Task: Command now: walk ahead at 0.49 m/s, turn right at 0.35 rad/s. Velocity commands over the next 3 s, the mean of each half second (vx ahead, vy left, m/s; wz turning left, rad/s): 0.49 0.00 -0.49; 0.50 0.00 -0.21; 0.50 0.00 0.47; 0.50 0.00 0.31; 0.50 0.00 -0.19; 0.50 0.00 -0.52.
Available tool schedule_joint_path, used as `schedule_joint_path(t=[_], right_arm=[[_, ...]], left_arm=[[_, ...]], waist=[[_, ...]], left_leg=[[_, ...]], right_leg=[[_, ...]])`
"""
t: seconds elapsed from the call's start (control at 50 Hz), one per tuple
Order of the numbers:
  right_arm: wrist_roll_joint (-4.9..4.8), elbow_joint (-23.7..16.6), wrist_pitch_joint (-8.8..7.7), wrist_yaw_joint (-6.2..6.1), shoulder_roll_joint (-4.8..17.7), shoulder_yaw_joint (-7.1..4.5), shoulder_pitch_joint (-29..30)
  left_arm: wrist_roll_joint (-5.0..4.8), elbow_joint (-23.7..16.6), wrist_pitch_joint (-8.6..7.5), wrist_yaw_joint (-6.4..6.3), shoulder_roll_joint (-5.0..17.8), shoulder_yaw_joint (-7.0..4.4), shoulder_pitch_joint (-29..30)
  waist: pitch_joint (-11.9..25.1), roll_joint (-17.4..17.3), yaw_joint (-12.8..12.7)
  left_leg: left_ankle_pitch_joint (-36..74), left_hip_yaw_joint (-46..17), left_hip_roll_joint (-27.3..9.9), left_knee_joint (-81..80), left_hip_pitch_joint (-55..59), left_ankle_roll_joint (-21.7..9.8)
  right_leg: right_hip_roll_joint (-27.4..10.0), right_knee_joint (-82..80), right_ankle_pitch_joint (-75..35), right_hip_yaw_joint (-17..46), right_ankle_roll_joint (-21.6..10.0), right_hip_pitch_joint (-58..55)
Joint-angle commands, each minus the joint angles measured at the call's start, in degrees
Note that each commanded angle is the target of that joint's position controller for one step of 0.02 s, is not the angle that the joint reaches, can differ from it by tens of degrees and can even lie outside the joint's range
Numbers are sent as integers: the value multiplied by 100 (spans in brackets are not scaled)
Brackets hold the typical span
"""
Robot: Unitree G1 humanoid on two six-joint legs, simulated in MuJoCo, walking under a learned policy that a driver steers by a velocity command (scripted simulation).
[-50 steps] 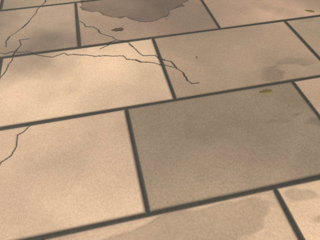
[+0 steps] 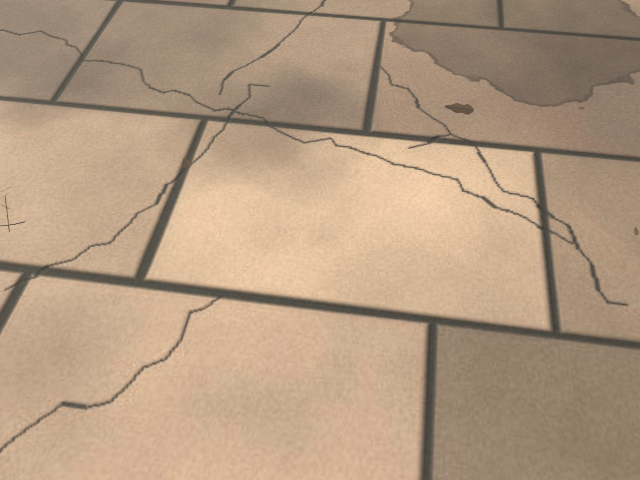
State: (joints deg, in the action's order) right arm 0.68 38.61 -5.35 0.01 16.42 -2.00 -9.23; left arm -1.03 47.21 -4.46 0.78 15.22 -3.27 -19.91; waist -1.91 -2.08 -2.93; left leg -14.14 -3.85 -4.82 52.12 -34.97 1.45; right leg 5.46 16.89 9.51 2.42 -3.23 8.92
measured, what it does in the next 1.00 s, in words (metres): walks ahead, turning right: left foot, then right foot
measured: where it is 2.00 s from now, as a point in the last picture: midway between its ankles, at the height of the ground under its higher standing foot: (430, 236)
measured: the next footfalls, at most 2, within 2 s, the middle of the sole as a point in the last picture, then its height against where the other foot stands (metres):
left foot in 0.20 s outside the picture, level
right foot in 0.70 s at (444, 474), level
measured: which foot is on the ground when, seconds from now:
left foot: up 0.00-0.18, down 0.20-0.70, up 0.72-1.00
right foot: down 0.00-0.20, up 0.22-0.68, down 0.70-1.00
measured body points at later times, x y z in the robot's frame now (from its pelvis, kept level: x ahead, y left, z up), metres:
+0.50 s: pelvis +0.27 +0.04 +0.00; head +0.30 +0.03 +0.45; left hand +0.53 +0.24 -0.09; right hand +0.23 -0.26 -0.11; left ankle +0.26 +0.15 -0.75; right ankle +0.35 -0.15 -0.68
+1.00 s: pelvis +0.52 -0.12 +0.00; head +0.53 -0.13 +0.45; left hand +0.69 +0.11 -0.11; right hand +0.54 -0.42 -0.11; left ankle +0.71 +0.00 -0.67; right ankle +0.45 -0.17 -0.75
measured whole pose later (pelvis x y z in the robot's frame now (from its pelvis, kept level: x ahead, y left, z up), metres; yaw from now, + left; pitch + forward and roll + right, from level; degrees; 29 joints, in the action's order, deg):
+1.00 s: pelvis +0.52 -0.12 +0.00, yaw -22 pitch +0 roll -1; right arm -1.4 43.5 -3.1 0.2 17.6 -3.2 -11.5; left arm 0.8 44.9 -5.1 1.2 14.9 -3.1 -17.2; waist -1.8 -2.7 -2.1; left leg -3.6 -4.8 -6.6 53.3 -40.3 1.3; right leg 4.4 14.8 11.5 -5.8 -4.2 4.0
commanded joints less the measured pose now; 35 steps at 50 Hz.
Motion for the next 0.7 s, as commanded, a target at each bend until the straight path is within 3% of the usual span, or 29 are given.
schedule_joint_path(t=[0.02, 0.06, 0.12, 0.16, 0.18, 0.2, 0.22, 0.24, 0.26, 0.28, 0.3, 0.32, 0.34, 0.4, 0.5, 0.58, 0.6, 0.64, 0.66, 0.68, 0.7], right_arm=[[9, -445, -94, 35, 181, 4, 317], [-63, -534, -121, 66, 283, -26, 637], [-124, -622, -144, 74, 540, -136, 754], [-139, -563, -173, 60, 691, -234, 407], [-106, -460, -186, 25, 847, -328, -109], [-10, -396, -187, -28, 1191, -430, -982], [68, -256, -89, -13, 1658, -532, -1415], [-2, -213, -59, 30, 1221, -460, -1415], [-32, -267, -53, 18, 806, -350, -1129], [-12, -269, -41, 20, 646, -286, -814], [9, -227, -30, 29, 505, -243, -592], [43, -194, -43, 24, 430, -219, -462], [39, -150, -72, 20, 463, -243, -415], [-32, 7, -146, 12, 600, -325, -441], [-60, 218, -93, -41, 891, -415, -509], [-164, 419, -2, -54, 1085, -477, -797], [-194, 459, 33, -54, 1131, -496, -843], [-245, 508, 106, -71, 1276, -536, -903], [-271, 532, 143, -82, 1355, -551, -929], [-285, 540, 180, -93, 1332, -523, -879], [-200, 509, 157, -114, 1132, -422, -961]], left_arm=[[-64, -487, -72, -85, 1047, -263, 405], [-101, -418, -19, -106, 1109, -282, 110], [-138, -382, 53, -133, 1106, -287, -94], [-89, -409, 108, -140, 1057, -279, -69], [-43, -442, 115, -129, 893, -222, -68], [70, -589, 100, -102, 512, -79, -46], [-52, -765, 25, -105, 48, 62, -822], [-196, -683, 22, -122, 585, -30, -822], [-202, -714, 60, -129, 942, -134, -282], [-127, -767, 95, -137, 943, -152, 48], [-62, -829, 119, -124, 883, -166, 228], [-60, -865, 165, -92, 781, -176, 269], [-86, -908, 211, -63, 660, -156, 262], [-39, -1071, 306, -25, 446, -103, 542], [-18, -1278, 254, 138, 337, -25, 1261], [-38, -1541, 243, 255, 386, -18, 1916], [-36, -1605, 247, 278, 430, -35, 2006], [1, -1674, 264, 295, 555, -103, 1933], [22, -1633, 281, 278, 682, -180, 1606], [14, -1423, 298, 237, 895, -321, 789], [-3, -1143, 339, 132, 1231, -490, -193]], waist=[[-42, 554, 125], [17, 581, -3], [104, 658, 52], [224, 719, 316], [505, 679, 593], [1302, 127, 971], [2094, -1654, 668], [1914, -1474, 723], [1170, -788, 824], [765, -405, 735], [461, -359, 613], [263, -418, 489], [197, -552, 415], [56, -310, 370], [-80, -113, 552], [-281, -83, 715], [-300, -93, 703], [-109, -211, 545], [148, -284, 307], [580, -199, -191], [1084, 45, -626]], left_leg=[[1184, 157, 198, -1311, 721, 160], [1745, 87, 360, -1798, 1003, 200], [1592, -122, 375, -2256, 1286, 97], [1181, -32, 374, -2478, 1894, -94], [995, -19, 283, -2604, 2686, -263], [576, -883, -655, -2559, 3995, -639], [-330, -3336, -1971, -3035, 5584, -1507], [-1484, -4177, -2035, -3422, 5395, -1622], [-1384, -3226, -1757, -3485, 4788, -1381], [-558, -2375, -1491, -3519, 4144, -1231], [74, -1817, -1253, -3654, 3632, -1177], [435, -1348, -1075, -3845, 3246, -1115], [694, -1071, -1047, -3989, 3011, -1146], [1391, -451, -1093, -4261, 2901, -1270], [1789, 563, -972, -4375, 3059, -1126], [1944, 983, -1084, -4272, 3479, -958], [2216, 1065, -1132, -4147, 3655, -910], [3833, 1246, -1156, -3562, 3865, -819], [4754, 1330, -1131, -2978, 3880, -772], [5136, 1509, -978, -1973, 3594, -645], [4146, 1570, -767, -598, 2489, -445]], right_leg=[[-1170, -780, -942, 982, -1027, 860], [-1228, -633, -774, 1120, -908, 758], [-1428, -185, -285, 1557, -678, 319], [-1389, 354, -323, 1685, -503, 271], [-1103, 1033, -553, 1546, -339, 450], [-725, 2644, 143, 1156, -124, 1056], [-36, 4579, 2381, 445, 193, 2806], [-428, 5505, 2361, 631, 240, 3565], [-650, 5760, 1806, 619, 249, 3750], [-841, 5666, 1359, 478, 285, 3588], [-974, 5405, 1096, 466, 311, 3443], [-1098, 5220, 912, 450, 311, 3219], [-1150, 5094, 819, 377, 335, 3045], [-1203, 4547, 511, 310, 413, 3157], [-1144, 2938, -874, 46, 355, 2957], [-1031, 2181, -909, -256, 151, 2820], [-979, 2068, -713, -335, 69, 2800], [-681, 1927, -130, -605, -158, 2295], [-451, 1863, 128, -745, -299, 1724], [-205, 1506, -136, -836, -491, 560], [-384, 1456, -400, -341, -697, -1144]])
